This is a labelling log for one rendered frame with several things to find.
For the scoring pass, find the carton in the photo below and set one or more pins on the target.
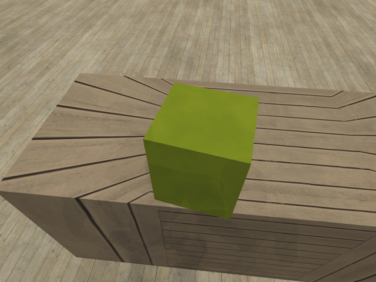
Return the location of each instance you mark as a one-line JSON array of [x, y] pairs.
[[199, 148]]

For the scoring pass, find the pedestal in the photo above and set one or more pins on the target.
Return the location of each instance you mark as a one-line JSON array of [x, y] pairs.
[[306, 211]]

